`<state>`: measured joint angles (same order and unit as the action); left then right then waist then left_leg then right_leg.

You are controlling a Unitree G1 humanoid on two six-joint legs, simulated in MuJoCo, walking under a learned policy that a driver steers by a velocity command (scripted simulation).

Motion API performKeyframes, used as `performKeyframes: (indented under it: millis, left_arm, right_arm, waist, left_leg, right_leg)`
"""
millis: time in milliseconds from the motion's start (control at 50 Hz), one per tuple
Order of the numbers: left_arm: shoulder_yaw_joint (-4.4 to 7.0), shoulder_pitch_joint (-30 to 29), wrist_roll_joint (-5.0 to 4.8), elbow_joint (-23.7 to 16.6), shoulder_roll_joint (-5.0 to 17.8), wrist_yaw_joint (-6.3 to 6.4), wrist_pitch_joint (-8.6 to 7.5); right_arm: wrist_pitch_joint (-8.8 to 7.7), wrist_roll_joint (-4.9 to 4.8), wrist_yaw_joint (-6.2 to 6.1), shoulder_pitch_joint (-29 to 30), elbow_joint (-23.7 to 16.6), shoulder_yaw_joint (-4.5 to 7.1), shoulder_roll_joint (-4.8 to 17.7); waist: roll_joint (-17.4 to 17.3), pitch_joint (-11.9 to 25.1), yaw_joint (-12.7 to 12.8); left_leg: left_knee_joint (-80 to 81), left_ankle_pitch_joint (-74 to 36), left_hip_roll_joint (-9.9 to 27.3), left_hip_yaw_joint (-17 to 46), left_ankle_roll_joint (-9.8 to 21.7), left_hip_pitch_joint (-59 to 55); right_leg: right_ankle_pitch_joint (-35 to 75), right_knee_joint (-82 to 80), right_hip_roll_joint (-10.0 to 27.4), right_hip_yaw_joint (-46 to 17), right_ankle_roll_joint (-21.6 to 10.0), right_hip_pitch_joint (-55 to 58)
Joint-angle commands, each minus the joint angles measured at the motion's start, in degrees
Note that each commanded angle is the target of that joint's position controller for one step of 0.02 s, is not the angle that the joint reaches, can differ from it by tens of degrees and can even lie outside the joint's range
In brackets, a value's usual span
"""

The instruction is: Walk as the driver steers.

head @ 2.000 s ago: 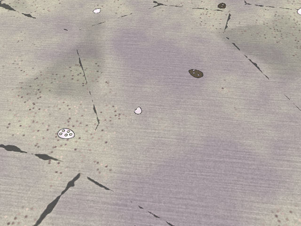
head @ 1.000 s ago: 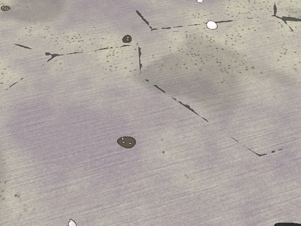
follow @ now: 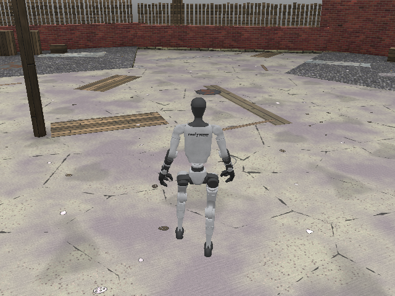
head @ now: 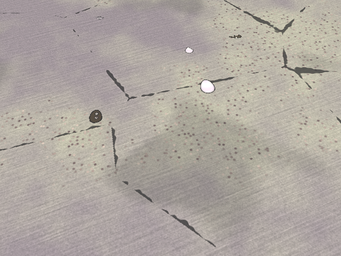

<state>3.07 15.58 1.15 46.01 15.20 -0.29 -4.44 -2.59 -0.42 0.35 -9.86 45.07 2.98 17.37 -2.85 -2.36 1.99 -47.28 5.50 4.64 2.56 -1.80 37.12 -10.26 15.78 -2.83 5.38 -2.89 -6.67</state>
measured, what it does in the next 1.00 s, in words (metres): walks ahead, turning left: left foot, then right foot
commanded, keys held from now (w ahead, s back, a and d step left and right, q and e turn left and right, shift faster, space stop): q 0.74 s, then no key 0.26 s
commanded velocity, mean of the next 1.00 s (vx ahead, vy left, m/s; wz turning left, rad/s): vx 0.05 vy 0.00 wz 0.47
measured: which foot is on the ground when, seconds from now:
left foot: up 0.00-0.16, down 0.18-0.62, up 0.64-0.98, down 1.00-1.00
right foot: down 0.00-0.18, up 0.20-0.58, down 0.60-1.00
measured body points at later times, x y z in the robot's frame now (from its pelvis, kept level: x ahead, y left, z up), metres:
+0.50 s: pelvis +0.11 +0.02 -0.01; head +0.16 +0.04 +0.44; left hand +0.20 +0.33 -0.12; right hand +0.33 -0.22 -0.10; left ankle +0.17 +0.12 -0.75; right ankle +0.19 -0.13 -0.72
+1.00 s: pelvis +0.13 +0.00 -0.01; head +0.15 +0.02 +0.44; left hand +0.09 +0.30 -0.12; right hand +0.41 -0.14 -0.10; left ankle +0.06 +0.11 -0.75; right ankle +0.20 -0.12 -0.75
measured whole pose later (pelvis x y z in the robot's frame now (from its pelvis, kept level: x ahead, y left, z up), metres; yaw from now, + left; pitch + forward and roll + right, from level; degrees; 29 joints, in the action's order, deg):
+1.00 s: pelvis +0.13 +0.00 -0.01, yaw +30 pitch +1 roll +0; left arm 3.1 10.3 -0.9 44.1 15.9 0.7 0.7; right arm 3.4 -0.5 -0.5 -9.6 35.6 3.6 16.3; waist -0.2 -2.4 1.9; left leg -28.2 13.9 0.3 1.3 -1.6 13.6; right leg -15.2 29.2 3.4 3.5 1.6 -14.5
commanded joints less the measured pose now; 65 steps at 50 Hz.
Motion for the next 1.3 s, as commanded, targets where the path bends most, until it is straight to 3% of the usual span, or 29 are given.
performKeyframes:
  millis: [20,120,160,180,200,220,240,280,360,520,580,600,620,640,660,680,720,820,920,980,1000,1020,1040,1060,1080,1140,1180,1220,1300]
  left_arm:
    - [2.15,-4.3,-0.36,-3.4,9.3,1.32,-0.29]
    - [3.04,-4.8,-2.18,-2.0,10.9,2.43,2.24]
    - [2.98,-5.0,-2.51,-2.2,10.1,3.00,3.22]
    - [2.57,-2.2,-1.10,-2.8,9.3,2.99,3.07]
    - [0.92,2.2,1.57,-4.2,4.6,2.16,2.58]
    - [0.87,1.3,0.26,-3.7,6.8,1.17,2.24]
    - [1.47,-2.7,-1.70,-4.4,8.9,0.88,2.49]
    - [1.72,-6.2,-1.01,-4.5,8.6,1.94,3.68]
    - [1.49,-5.0,-0.87,-4.5,6.8,2.56,4.55]
    - [1.69,-7.4,-1.36,-5.2,6.8,1.72,3.74]
    - [2.28,-3.7,-1.56,-4.2,7.1,1.00,2.78]
    - [3.07,-2.1,-1.05,-3.9,9.4,1.13,2.73]
    - [4.05,-2.5,0.28,-4.6,14.3,1.53,3.19]
    - [4.44,-4.1,2.24,-4.9,15.5,1.33,3.32]
    - [3.41,-7.9,1.95,-7.0,11.9,1.72,3.09]
    - [2.75,-10.9,0.93,-7.7,9.2,2.10,3.11]
    - [2.04,-12.3,-0.70,-8.2,7.5,2.59,3.39]
    - [2.37,-5.5,-0.37,-6.6,9.2,2.82,4.53]
    - [3.11,-6.1,-1.64,-5.9,11.8,1.39,4.80]
    - [2.25,-5.3,-2.99,-4.0,10.1,1.08,4.62]
    - [1.46,-3.1,-1.89,-3.3,8.1,0.77,3.98]
    - [0.07,-1.6,1.14,-4.3,4.4,-0.05,3.02]
    - [0.07,-5.8,0.35,-5.2,4.8,0.47,3.03]
    - [0.64,-7.5,-0.28,-4.9,7.4,0.81,3.40]
    - [0.69,-8.2,-0.51,-4.5,7.0,0.95,3.66]
    - [0.47,-5.1,-0.08,-2.5,6.3,1.07,4.36]
    - [0.38,-4.5,-0.57,-1.6,6.5,0.67,3.94]
    - [0.72,-4.6,-1.62,-1.7,7.5,0.57,3.17]
    - [0.76,-1.4,-2.20,0.1,5.8,-0.43,0.67]
  right_arm:
    - [-0.18,0.06,0.97,0.0,-3.9,0.36,2.0]
    - [0.59,0.48,2.62,1.5,-7.4,1.77,4.5]
    - [0.43,0.54,2.52,-5.0,-6.4,3.24,6.7]
    - [0.45,0.68,1.45,-9.0,-6.4,4.88,11.9]
    - [0.92,1.15,0.44,-9.1,-7.8,5.35,16.3]
    - [1.03,1.29,0.49,-9.7,-9.0,4.28,12.4]
    - [1.06,0.94,0.60,-5.9,-10.3,3.85,10.4]
    - [1.89,-0.48,-0.07,-1.0,-11.0,3.03,7.5]
    - [3.02,0.90,-1.26,0.7,-12.2,3.75,9.0]
    - [4.55,0.22,-2.16,0.9,-13.3,4.41,9.6]
    - [5.31,-0.62,-2.34,1.8,-13.6,4.29,9.1]
    - [5.38,-0.81,-2.42,0.5,-13.6,3.88,7.7]
    - [5.31,-0.58,-2.25,-1.2,-14.1,3.22,4.9]
    - [4.40,-0.46,-2.03,0.0,-15.7,4.10,7.4]
    - [4.19,0.06,-1.88,-1.7,-14.1,5.33,11.2]
    - [4.62,-0.25,-1.79,-3.5,-12.3,5.81,11.5]
    - [5.87,-0.11,-2.07,-5.3,-10.7,5.12,8.3]
    - [5.49,-0.53,-1.71,1.4,-14.0,3.14,4.2]
    - [5.39,-0.24,-1.02,1.1,-14.1,2.35,4.1]
    - [5.30,0.06,-0.79,-3.1,-11.7,2.39,4.0]
    - [5.33,0.28,-1.17,-3.7,-12.0,2.62,6.2]
    - [5.70,0.96,-1.96,-3.8,-12.9,3.28,10.9]
    - [5.02,1.99,-1.38,-0.9,-12.6,2.01,6.7]
    - [4.09,2.29,-0.82,1.3,-12.9,1.33,4.5]
    - [3.39,2.34,-0.81,2.5,-12.0,0.99,3.6]
    - [2.68,1.26,-0.98,3.9,-10.7,0.86,4.3]
    - [3.23,0.89,-1.06,1.4,-9.5,1.24,5.5]
    - [3.58,0.72,-1.19,0.4,-9.1,1.55,6.9]
    - [2.25,-0.69,-1.07,1.3,-9.1,1.52,6.3]
  waist:
    - [6.8,4.0,-1.1]
    - [7.1,3.8,-1.7]
    - [4.7,6.9,-4.7]
    - [-3.4,11.1,-5.6]
    - [-15.5,15.9,-1.9]
    - [-9.7,25.1,-4.6]
    - [-4.5,20.1,-4.9]
    - [1.8,11.6,-3.1]
    - [-3.6,9.9,-1.0]
    - [-6.4,9.2,-2.8]
    - [-6.6,8.6,-0.6]
    - [-3.9,8.8,-0.5]
    - [9.0,8.0,-2.5]
    - [20.6,5.5,-2.5]
    - [14.6,5.1,-3.3]
    - [11.2,4.3,-4.5]
    - [9.9,3.0,-4.1]
    - [12.0,4.3,0.5]
    - [14.2,6.0,0.7]
    - [11.8,5.5,-2.1]
    - [7.4,8.2,-1.4]
    - [-7.4,11.2,1.0]
    - [-10.5,10.1,-1.2]
    - [-7.2,7.5,-1.6]
    - [-7.4,6.7,-1.3]
    - [-6.6,6.0,-0.2]
    - [-6.0,4.3,-1.6]
    - [-6.5,-1.0,-2.3]
    - [-3.5,-4.6,-0.3]
  left_leg:
    - [7.4,-8.7,-0.7,-1.2,0.4,-8.8]
    - [12.4,1.2,-1.8,-2.7,3.4,-8.0]
    - [19.4,-3.1,-5.4,-5.0,6.1,-17.8]
    - [21.1,-27.8,0.3,4.8,9.8,-29.1]
    - [18.7,-50.7,14.5,25.3,21.5,-45.2]
    - [22.2,-37.9,16.6,32.3,25.6,-47.6]
    - [23.9,-29.1,13.9,27.3,23.2,-43.2]
    - [26.9,-13.9,9.5,21.2,17.7,-31.8]
    - [29.5,-8.3,4.7,18.2,15.8,-22.4]
    - [29.6,8.6,2.7,24.2,13.2,-20.7]
    - [26.6,8.3,0.5,25.2,10.7,-19.4]
    - [23.0,12.9,-2.1,23.0,8.1,-15.6]
    - [10.4,23.2,-9.0,13.6,4.6,-6.5]
    - [-3.4,29.6,-12.7,5.9,2.0,-0.8]
    - [-12.7,26.1,-9.4,7.7,0.6,-1.8]
    - [-16.4,22.4,-9.2,6.9,-0.2,-2.4]
    - [-23.2,17.8,-8.7,5.4,-2.1,-0.4]
    - [-10.9,17.0,-6.3,1.8,-4.2,-1.4]
    - [7.3,18.3,-5.4,-3.0,-2.7,-15.1]
    - [29.2,1.4,-6.1,-3.8,1.3,-27.6]
    - [29.0,-7.9,-1.3,2.4,3.1,-36.4]
    - [24.4,-28.0,10.2,14.1,7.8,-43.4]
    - [25.9,-21.2,13.3,16.1,14.9,-34.3]
    - [27.4,-14.5,10.5,14.5,15.0,-31.8]
    - [27.6,-10.9,8.3,12.7,13.1,-31.2]
    - [27.7,-4.1,5.3,10.0,10.5,-28.0]
    - [30.2,21.9,3.3,10.7,9.5,-25.2]
    - [33.2,36.8,5.2,15.3,10.6,-22.2]
    - [31.1,36.1,6.2,16.4,11.2,-19.7]
  right_leg:
    - [34.0,-3.2,14.7,-1.0,-8.0,-2.2]
    - [33.6,5.9,18.1,-1.5,-6.1,4.6]
    - [35.4,18.9,14.4,1.1,-2.9,3.0]
    - [23.3,32.5,9.2,3.2,1.4,-4.6]
    - [-26.6,52.5,-1.0,1.9,6.1,-24.6]
    - [-30.1,60.1,-1.3,-10.3,5.8,-27.7]
    - [-26.1,61.1,0.9,-11.5,5.1,-30.6]
    - [-19.1,53.7,4.1,-11.0,5.2,-30.7]
    - [-14.2,39.6,2.2,-9.5,6.4,-22.0]
    - [-9.1,24.3,0.7,-10.9,6.3,-15.9]
    - [-2.9,10.2,0.6,-9.3,4.1,-8.1]
    - [-1.1,5.6,5.6,-12.4,2.1,-2.6]
    - [-0.8,1.5,18.3,-25.1,-3.6,1.7]
    - [4.9,-1.7,26.1,-36.5,-11.6,-3.9]
    - [6.3,-0.8,25.3,-32.9,-12.0,-5.4]
    - [6.3,0.4,21.3,-26.1,-9.0,-6.3]
    - [8.1,1.6,17.6,-19.2,-7.0,-4.6]
    - [15.6,3.0,16.9,-14.2,-9.4,3.5]
    - [21.4,5.2,18.4,-13.3,-10.0,1.4]
    - [19.4,9.1,16.2,-11.5,-5.9,-2.7]
    - [12.0,11.8,14.1,-9.5,-1.5,-7.6]
    - [-8.0,20.4,8.5,-4.1,3.5,-15.9]
    - [-19.0,20.5,6.8,-5.2,5.7,-15.5]
    - [-18.3,22.3,7.2,-5.8,6.5,-14.4]
    - [-15.5,21.3,7.0,-6.1,6.6,-14.5]
    - [-6.9,16.5,6.3,-5.5,7.3,-8.9]
    - [-5.7,15.8,3.9,-2.2,6.2,-7.1]
    - [-12.5,18.4,3.0,-1.3,3.1,-11.6]
    - [-13.5,16.1,4.2,-3.3,-2.1,-11.4]
Keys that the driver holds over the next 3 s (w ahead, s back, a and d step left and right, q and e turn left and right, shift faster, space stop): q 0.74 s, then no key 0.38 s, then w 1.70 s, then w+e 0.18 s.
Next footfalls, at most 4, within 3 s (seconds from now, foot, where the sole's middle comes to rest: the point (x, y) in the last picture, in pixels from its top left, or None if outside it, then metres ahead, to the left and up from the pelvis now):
0.18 left None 0.21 0.13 -0.78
0.60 right None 0.23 -0.10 -0.78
1.00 left None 0.10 0.13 -0.78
1.30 right None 0.23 -0.08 -0.78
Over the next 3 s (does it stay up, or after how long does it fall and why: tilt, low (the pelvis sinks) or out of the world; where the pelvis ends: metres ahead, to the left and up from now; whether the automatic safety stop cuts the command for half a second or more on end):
stays up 0.87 0.53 0.00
